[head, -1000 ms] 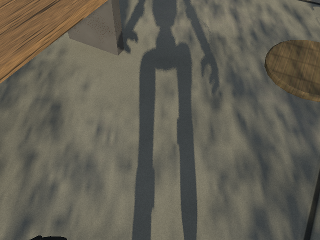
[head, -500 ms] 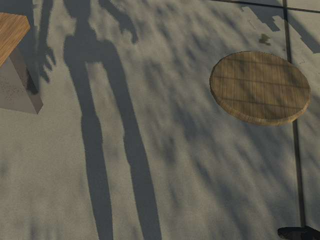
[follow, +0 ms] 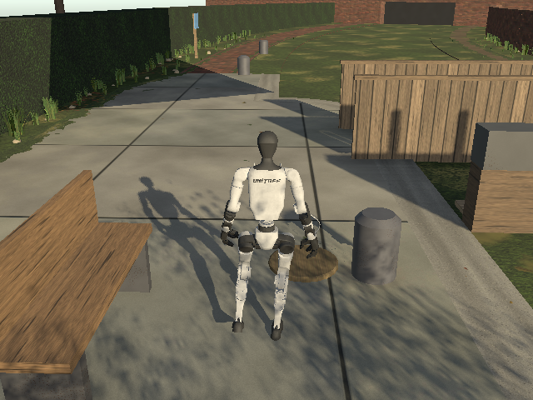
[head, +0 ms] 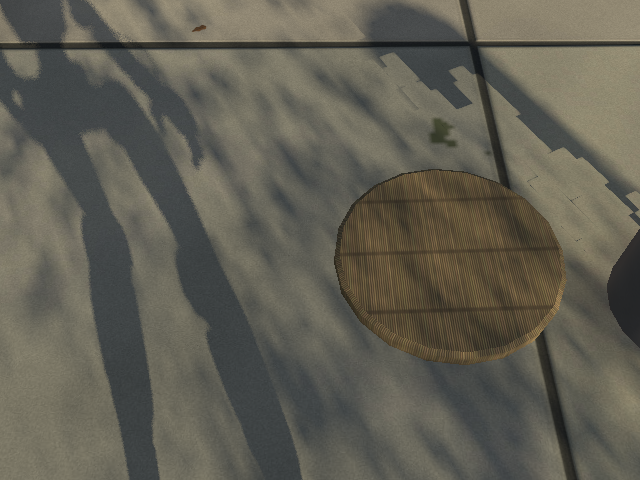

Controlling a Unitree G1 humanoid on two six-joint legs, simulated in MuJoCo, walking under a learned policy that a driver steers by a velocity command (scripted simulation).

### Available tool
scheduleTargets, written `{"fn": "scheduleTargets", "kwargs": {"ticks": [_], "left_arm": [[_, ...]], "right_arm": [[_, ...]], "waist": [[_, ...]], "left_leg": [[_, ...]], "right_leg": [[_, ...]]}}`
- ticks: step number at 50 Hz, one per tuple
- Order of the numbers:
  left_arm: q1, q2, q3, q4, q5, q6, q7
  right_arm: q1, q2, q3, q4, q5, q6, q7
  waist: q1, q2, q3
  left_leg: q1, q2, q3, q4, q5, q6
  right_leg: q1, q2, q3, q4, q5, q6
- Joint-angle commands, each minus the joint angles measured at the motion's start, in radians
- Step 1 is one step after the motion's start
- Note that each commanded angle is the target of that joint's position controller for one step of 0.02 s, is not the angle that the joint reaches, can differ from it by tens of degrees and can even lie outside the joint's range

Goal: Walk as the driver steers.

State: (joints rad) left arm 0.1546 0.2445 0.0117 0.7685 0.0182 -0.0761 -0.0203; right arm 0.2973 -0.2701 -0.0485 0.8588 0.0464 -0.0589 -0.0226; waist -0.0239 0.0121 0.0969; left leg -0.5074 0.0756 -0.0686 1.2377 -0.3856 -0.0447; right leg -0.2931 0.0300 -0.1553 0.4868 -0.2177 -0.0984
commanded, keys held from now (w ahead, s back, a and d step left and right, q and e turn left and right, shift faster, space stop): q+shift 0.06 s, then shift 0.94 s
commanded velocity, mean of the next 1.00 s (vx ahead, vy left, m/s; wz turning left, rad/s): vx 0.08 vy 0.00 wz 0.18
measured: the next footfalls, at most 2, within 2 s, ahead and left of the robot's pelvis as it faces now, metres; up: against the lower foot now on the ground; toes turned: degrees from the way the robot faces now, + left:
left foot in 0.26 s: +0.30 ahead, +0.12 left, +0.00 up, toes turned +10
right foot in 0.62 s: +0.28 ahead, -0.12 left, +0.00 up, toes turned +11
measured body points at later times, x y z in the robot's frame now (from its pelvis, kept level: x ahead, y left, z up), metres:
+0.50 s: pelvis +0.19 +0.03 +0.00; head +0.23 +0.04 +0.44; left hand +0.31 +0.32 -0.12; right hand +0.39 -0.19 -0.11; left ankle +0.26 +0.12 -0.73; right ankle +0.21 -0.13 -0.69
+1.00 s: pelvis +0.25 -0.01 +0.00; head +0.26 -0.01 +0.45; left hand +0.28 +0.25 -0.14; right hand +0.42 -0.24 -0.13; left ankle +0.26 +0.12 -0.73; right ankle +0.24 -0.13 -0.73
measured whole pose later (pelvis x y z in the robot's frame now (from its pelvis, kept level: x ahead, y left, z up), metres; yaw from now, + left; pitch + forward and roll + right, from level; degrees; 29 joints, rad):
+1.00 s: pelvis +0.25 -0.01 +0.00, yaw +12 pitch -1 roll +0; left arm 0.17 0.22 0.02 1.01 0.00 -0.02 0.03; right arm 0.15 -0.23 -0.06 0.89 -0.01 0.01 -0.03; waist 0.00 0.01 0.03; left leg -0.28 -0.02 -0.02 0.50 -0.21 0.00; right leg -0.17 -0.01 0.00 0.52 -0.34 0.00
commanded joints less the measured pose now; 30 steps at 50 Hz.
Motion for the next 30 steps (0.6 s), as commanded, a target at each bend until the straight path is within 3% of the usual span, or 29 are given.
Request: {"fn": "scheduleTargets", "kwargs": {"ticks": [1, 3, 4, 6, 8, 10, 12, 13, 14, 15, 16, 17, 18, 19, 20, 22, 25, 28, 30], "left_arm": [[-0.114, 0.096, 0.040, -0.072, -0.005, -0.026, 0.019], [-0.154, 0.105, 0.044, -0.067, -0.002, -0.016, 0.043], [-0.139, 0.114, 0.047, -0.061, -0.004, -0.009, 0.053], [-0.081, 0.141, 0.054, -0.036, -0.017, 0.007, 0.067], [-0.053, 0.167, 0.063, -0.015, -0.033, 0.026, 0.068], [-0.057, 0.189, 0.073, -0.008, -0.046, 0.045, 0.070], [-0.072, 0.185, 0.075, -0.008, -0.051, 0.060, 0.074], [-0.023, 0.174, 0.071, -0.001, -0.035, 0.061, 0.070], [0.064, 0.098, 0.048, -0.019, 0.008, 0.056, 0.056], [0.108, 0.116, 0.037, -0.001, -0.016, 0.051, 0.033], [0.045, 0.192, 0.057, 0.006, -0.049, 0.060, 0.023], [-0.018, 0.187, 0.059, -0.008, -0.052, 0.071, 0.026], [-0.057, 0.169, 0.058, -0.004, -0.037, 0.085, 0.038], [-0.059, 0.164, 0.061, 0.001, -0.033, 0.100, 0.047], [-0.038, 0.150, 0.059, 0.012, -0.035, 0.111, 0.049], [0.005, 0.110, 0.049, 0.043, -0.033, 0.114, 0.056], [-0.009, 0.101, 0.044, 0.065, -0.029, 0.114, 0.065], [-0.020, 0.110, 0.048, 0.083, -0.028, 0.112, 0.063], [0.009, 0.096, 0.047, 0.107, -0.015, 0.105, 0.055]], "right_arm": [[0.129, -0.030, -0.026, -0.049, -0.008, 0.041, -0.008], [0.058, -0.030, -0.026, -0.101, -0.019, 0.041, -0.002], [0.027, -0.025, -0.022, -0.112, -0.026, 0.035, 0.007], [-0.029, -0.018, -0.018, -0.136, -0.039, 0.024, 0.031], [-0.055, -0.035, -0.021, -0.163, -0.042, 0.023, 0.057], [-0.049, -0.079, -0.035, -0.183, -0.048, 0.021, 0.076], [0.052, -0.132, -0.061, -0.164, -0.055, 0.010, 0.077], [0.087, -0.195, -0.078, -0.162, -0.060, 0.003, 0.061], [0.052, -0.275, -0.086, -0.192, -0.082, 0.003, 0.038], [0.026, -0.215, -0.056, -0.224, -0.094, -0.004, 0.038], [-0.036, -0.171, -0.048, -0.250, -0.076, -0.002, 0.042], [-0.083, -0.146, -0.040, -0.245, -0.056, 0.003, 0.042], [-0.107, -0.118, -0.029, -0.235, -0.042, 0.011, 0.038], [-0.132, -0.108, -0.023, -0.226, -0.042, 0.019, 0.032], [-0.148, -0.119, -0.026, -0.224, -0.054, 0.026, 0.028], [-0.171, -0.118, -0.030, -0.223, -0.071, 0.033, 0.020], [-0.171, -0.120, -0.033, -0.206, -0.070, 0.042, 0.007], [-0.191, -0.106, -0.027, -0.190, -0.067, 0.054, 0.002], [-0.201, -0.084, -0.019, -0.174, -0.058, 0.059, 0.001]], "waist": [[-0.052, -0.086, -0.130], [-0.055, -0.095, -0.095], [-0.035, -0.083, -0.104], [0.006, -0.059, -0.131], [0.014, -0.063, -0.136], [-0.008, -0.073, -0.137], [-0.076, -0.048, -0.173], [-0.087, 0.047, -0.210], [-0.009, 0.287, -0.292], [-0.005, 0.246, -0.522], [-0.037, 0.114, -0.494], [-0.027, 0.040, -0.382], [-0.015, -0.035, -0.287], [0.015, -0.029, -0.237], [0.037, 0.014, -0.211], [0.048, 0.067, -0.222], [0.026, 0.086, -0.264], [0.024, 0.107, -0.231], [0.047, 0.107, -0.198]], "left_leg": [[-0.012, 0.052, 0.032, -0.048, 0.104, -0.021], [-0.007, 0.043, 0.070, -0.231, 0.231, -0.015], [0.030, 0.026, 0.093, -0.341, 0.325, -0.004], [0.052, -0.012, 0.121, -0.497, 0.444, 0.012], [0.046, -0.027, 0.121, -0.575, 0.427, 0.036], [0.062, -0.054, 0.127, -0.613, 0.349, 0.074], [0.200, -0.109, 0.148, -0.729, 0.394, 0.122], [0.330, -0.079, 0.088, -0.792, 0.770, 0.153], [0.602, 0.180, -0.235, -0.683, 1.390, 0.323], [0.717, 0.346, -0.524, -0.739, 1.339, 0.501], [0.663, 0.302, -0.437, -0.774, 1.125, 0.467], [0.575, 0.254, -0.347, -0.790, 0.910, 0.408], [0.454, 0.222, -0.298, -0.827, 0.758, 0.362], [0.337, 0.191, -0.258, -0.866, 0.653, 0.333], [0.258, 0.155, -0.221, -0.894, 0.596, 0.308], [0.229, 0.121, -0.163, -0.906, 0.601, 0.299], [0.243, 0.118, -0.145, -0.915, 0.475, 0.292], [0.201, 0.104, -0.151, -0.937, 0.195, 0.262], [0.148, 0.069, -0.132, -0.928, 0.014, 0.211]], "right_leg": [[0.054, -0.299, 0.094, -0.232, 0.774, -0.108], [0.022, -0.245, -0.011, -0.247, 0.717, -0.087], [0.032, -0.217, -0.046, -0.238, 0.690, -0.080], [0.122, -0.225, -0.053, -0.207, 0.693, -0.082], [0.210, -0.265, -0.037, -0.163, 0.706, -0.082], [0.260, -0.295, -0.023, -0.074, 0.778, -0.066], [0.253, -0.255, -0.036, 0.127, 0.771, -0.018], [0.197, -0.173, -0.054, 0.319, 0.578, 0.039], [-0.113, -0.016, -0.039, 0.685, -0.284, 0.115], [-0.213, 0.048, 0.202, 0.893, -0.508, 0.147], [-0.236, -0.010, 0.284, 0.908, -0.454, 0.140], [-0.289, -0.047, 0.265, 0.860, -0.402, 0.133], [-0.292, -0.072, 0.247, 0.787, -0.358, 0.135], [-0.229, -0.090, 0.243, 0.704, -0.325, 0.138], [-0.160, -0.083, 0.220, 0.624, -0.301, 0.142], [-0.086, -0.071, 0.192, 0.481, -0.290, 0.160], [-0.022, -0.076, 0.187, 0.335, -0.198, 0.167], [0.024, -0.072, 0.170, 0.219, -0.121, 0.153], [0.107, -0.055, 0.138, 0.057, -0.018, 0.123]]}}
